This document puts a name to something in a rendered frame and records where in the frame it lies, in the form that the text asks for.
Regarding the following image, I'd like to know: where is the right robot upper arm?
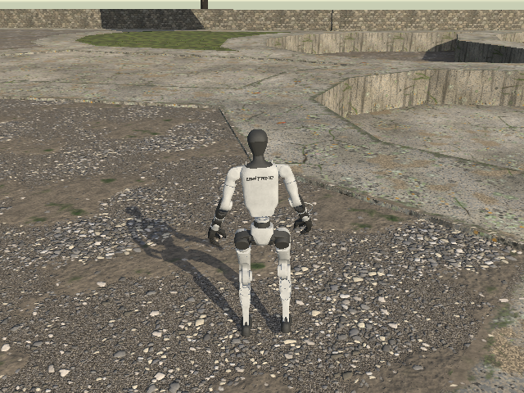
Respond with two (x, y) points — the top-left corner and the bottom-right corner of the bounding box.
(276, 164), (302, 207)

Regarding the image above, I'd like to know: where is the robot right hand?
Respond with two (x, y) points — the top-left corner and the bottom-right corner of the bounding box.
(294, 217), (313, 234)

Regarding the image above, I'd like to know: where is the left robot foot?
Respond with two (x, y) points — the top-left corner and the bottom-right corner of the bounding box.
(241, 316), (252, 337)

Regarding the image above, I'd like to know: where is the left robot upper arm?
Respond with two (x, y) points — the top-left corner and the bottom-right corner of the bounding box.
(219, 165), (242, 211)

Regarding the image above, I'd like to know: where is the robot left hand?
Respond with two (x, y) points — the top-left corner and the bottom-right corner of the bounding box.
(208, 227), (226, 246)

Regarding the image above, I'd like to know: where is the right robot forearm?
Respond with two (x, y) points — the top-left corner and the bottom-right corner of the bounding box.
(294, 194), (310, 222)

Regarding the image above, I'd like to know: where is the right robot shin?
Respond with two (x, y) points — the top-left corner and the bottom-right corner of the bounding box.
(279, 264), (291, 322)

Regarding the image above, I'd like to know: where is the left robot forearm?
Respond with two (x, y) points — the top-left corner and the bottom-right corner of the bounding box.
(210, 198), (228, 231)

